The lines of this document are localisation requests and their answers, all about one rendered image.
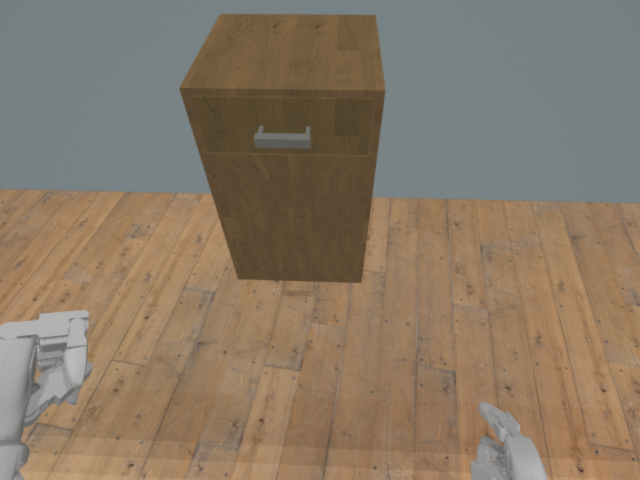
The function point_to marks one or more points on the cabinet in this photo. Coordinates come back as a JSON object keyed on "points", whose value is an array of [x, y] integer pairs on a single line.
{"points": [[291, 217]]}

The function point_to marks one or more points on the right robot hand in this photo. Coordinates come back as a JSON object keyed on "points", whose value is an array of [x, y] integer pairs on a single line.
{"points": [[518, 460]]}

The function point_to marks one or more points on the drawer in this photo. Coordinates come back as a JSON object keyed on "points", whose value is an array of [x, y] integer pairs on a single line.
{"points": [[338, 125]]}

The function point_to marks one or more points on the left robot hand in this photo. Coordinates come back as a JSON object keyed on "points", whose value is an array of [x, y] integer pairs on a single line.
{"points": [[56, 343]]}

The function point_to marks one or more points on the handle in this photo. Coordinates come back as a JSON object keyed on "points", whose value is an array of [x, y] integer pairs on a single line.
{"points": [[282, 140]]}

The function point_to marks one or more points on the left robot forearm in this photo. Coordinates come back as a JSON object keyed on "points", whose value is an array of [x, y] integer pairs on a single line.
{"points": [[13, 455]]}

